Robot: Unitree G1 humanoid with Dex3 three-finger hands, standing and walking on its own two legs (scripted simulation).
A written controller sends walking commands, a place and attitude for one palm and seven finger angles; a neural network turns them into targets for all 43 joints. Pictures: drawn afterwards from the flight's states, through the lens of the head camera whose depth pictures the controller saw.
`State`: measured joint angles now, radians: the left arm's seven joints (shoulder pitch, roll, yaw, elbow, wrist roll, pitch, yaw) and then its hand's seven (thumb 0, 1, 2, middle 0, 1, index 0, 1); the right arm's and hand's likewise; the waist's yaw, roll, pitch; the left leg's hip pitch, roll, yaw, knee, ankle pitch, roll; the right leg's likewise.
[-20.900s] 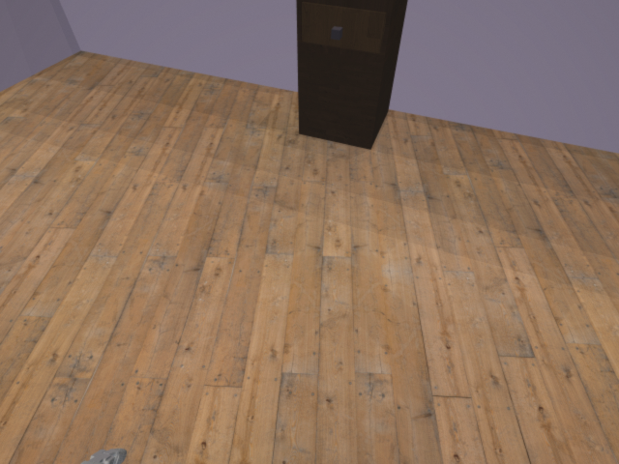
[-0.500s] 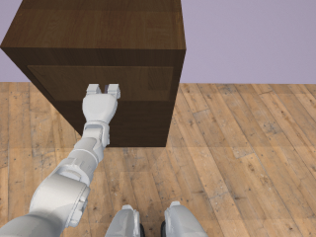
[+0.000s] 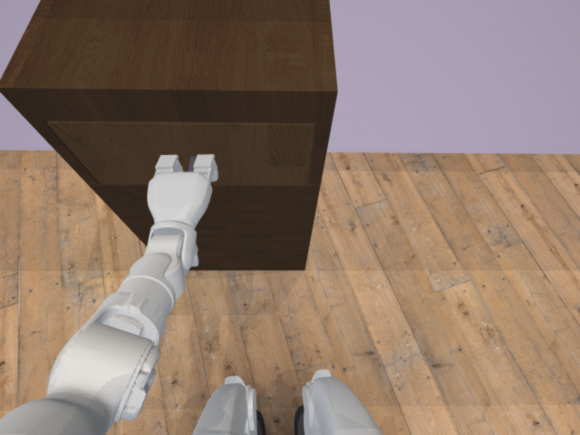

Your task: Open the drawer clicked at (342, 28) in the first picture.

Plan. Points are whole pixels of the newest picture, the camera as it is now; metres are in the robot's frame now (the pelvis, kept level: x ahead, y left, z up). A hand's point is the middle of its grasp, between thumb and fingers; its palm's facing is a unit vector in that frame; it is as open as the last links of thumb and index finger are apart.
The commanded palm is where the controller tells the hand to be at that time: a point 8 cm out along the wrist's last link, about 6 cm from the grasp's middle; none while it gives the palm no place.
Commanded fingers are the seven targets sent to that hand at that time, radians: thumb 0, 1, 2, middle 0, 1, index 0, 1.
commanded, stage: close the thumb around the handle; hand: left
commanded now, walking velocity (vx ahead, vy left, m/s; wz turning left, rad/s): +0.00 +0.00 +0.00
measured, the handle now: (191, 180) +0.51 +0.13 -0.05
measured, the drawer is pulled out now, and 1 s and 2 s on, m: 0.00 0.00 0.12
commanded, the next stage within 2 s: pull the drawer open in 0.68 s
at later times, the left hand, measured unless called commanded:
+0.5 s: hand (190, 212) +0.45 +0.13 -0.06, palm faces -0.06 -0.01 -1.00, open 7.5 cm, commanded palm +0.43 +0.13 -0.01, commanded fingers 0.00 0.90 0.90 -0.40 -1.35 -0.40 -1.35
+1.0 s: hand (190, 216) +0.45 +0.13 -0.06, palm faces -0.08 -0.05 -1.00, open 7.6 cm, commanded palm +0.40 +0.14 -0.01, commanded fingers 0.00 0.90 0.90 -0.40 -1.35 -0.40 -1.35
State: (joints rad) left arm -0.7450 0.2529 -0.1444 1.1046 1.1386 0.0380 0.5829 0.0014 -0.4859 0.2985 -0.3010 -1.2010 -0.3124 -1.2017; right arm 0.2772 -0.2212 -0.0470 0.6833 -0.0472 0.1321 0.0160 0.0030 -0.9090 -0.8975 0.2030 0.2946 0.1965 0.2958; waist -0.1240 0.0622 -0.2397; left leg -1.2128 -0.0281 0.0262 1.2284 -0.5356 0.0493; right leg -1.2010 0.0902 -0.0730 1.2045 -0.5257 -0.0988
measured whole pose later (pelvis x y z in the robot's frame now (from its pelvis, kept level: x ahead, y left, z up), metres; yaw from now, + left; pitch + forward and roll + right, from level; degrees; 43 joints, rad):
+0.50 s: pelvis +0.00 +0.00 +0.00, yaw +0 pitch +30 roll -1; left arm -0.75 0.24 -0.16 1.12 1.14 0.05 0.60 0.00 0.44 0.70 -0.35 -1.29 -0.36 -1.30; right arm 0.27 -0.22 -0.05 0.69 -0.05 0.14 0.02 0.00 -0.91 -0.90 0.20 0.29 0.20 0.30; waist -0.12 0.07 -0.24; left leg -1.21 -0.03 0.03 1.23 -0.53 0.05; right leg -1.20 0.09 -0.07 1.20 -0.52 -0.10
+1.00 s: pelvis +0.00 +0.00 +0.01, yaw -1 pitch +29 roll +0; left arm -0.67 0.25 -0.12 1.03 1.14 0.03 0.58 0.02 0.48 0.66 -0.27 -1.35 -0.30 -1.35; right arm 0.28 -0.21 -0.05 0.67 -0.04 0.15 0.02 0.00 -0.91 -0.90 0.20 0.29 0.20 0.30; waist -0.12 0.06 -0.23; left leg -1.17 -0.02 0.05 1.20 -0.53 0.06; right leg -1.17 0.10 -0.04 1.18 -0.52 -0.09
